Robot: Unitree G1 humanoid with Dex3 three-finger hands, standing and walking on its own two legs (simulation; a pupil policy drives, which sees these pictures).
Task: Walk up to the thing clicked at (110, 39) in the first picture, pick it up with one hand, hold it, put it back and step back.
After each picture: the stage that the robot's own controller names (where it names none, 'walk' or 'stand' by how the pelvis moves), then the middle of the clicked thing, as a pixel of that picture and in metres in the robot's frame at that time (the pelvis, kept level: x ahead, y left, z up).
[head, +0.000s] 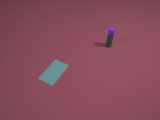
stand; (110, 37) +1.46 -0.37 -0.66
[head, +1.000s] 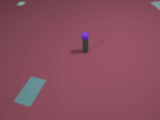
walk; (85, 43) +1.37 +0.04 -0.63
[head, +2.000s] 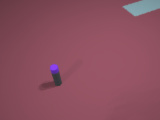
walk; (56, 75) +0.86 +0.28 -0.64
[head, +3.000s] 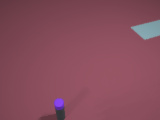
walk; (60, 110) +0.56 +0.17 -0.64
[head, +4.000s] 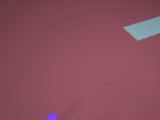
stand; out of the picture +0.43 +0.17 -0.65
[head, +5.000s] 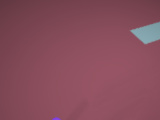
stand; out of the picture +0.41 +0.16 -0.65
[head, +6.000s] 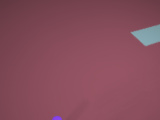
stand; out of the picture +0.43 +0.15 -0.65
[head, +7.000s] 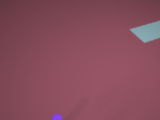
stand; out of the picture +0.44 +0.15 -0.66
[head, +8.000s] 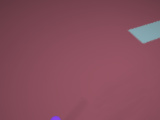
stand; out of the picture +0.43 +0.16 -0.66
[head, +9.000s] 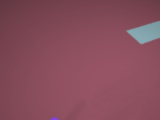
go down; out of the picture +0.42 +0.17 -0.66
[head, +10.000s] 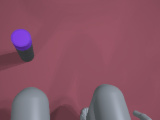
go down; (24, 48) +0.49 +0.19 -0.31
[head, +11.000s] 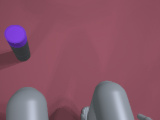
approach; (20, 46) +0.51 +0.20 -0.27
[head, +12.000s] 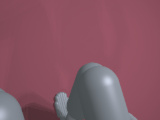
close in; out of the picture +0.50 +0.25 -0.17
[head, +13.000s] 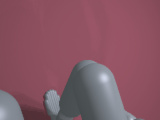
close; out of the picture +0.50 +0.26 -0.17
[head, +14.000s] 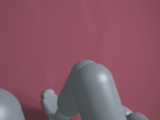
lift; out of the picture +0.45 +0.24 -0.18
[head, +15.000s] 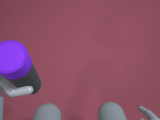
lift; (22, 74) +0.35 +0.17 +0.02
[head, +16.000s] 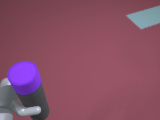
hold; (33, 96) +0.29 +0.15 +0.04
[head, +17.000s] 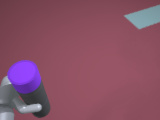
hold; (33, 94) +0.30 +0.15 +0.04
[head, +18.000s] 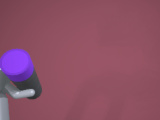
crouch; (26, 79) +0.36 +0.16 -0.02
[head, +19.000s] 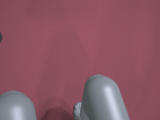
lower; out of the picture +0.52 +0.20 -0.03
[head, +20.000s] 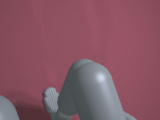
lower; out of the picture +0.47 +0.26 -0.17
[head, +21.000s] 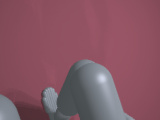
lower; out of the picture +0.47 +0.27 -0.18
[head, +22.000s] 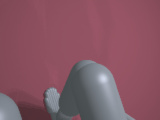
lower; out of the picture +0.47 +0.26 -0.17
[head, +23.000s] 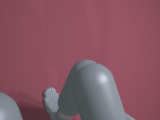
lower; out of the picture +0.47 +0.26 -0.18
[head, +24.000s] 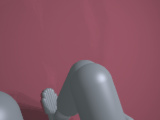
open; out of the picture +0.47 +0.24 -0.18
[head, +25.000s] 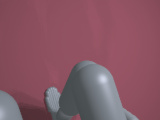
stand; out of the picture +0.46 +0.24 -0.18
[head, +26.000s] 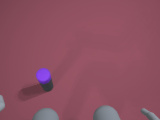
walk; (45, 81) +0.45 +0.16 -0.43
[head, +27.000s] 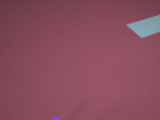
stand; out of the picture +0.40 +0.14 -0.60
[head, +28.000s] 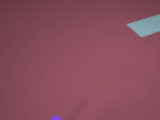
stand; out of the picture +0.41 +0.14 -0.60
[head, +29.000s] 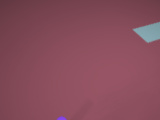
stand; out of the picture +0.42 +0.13 -0.65
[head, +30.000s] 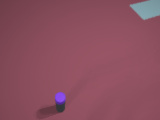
walk; (60, 103) +0.47 +0.09 -0.63
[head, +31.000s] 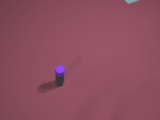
walk; (59, 76) +0.67 +0.11 -0.64
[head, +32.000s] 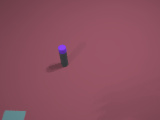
walk; (63, 56) +0.98 +0.22 -0.63
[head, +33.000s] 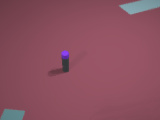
stand; (65, 62) +1.05 +0.14 -0.65
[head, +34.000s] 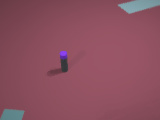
stand; (64, 62) +1.06 +0.16 -0.66
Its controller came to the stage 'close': yes
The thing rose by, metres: 0.68
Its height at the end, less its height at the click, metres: +0.00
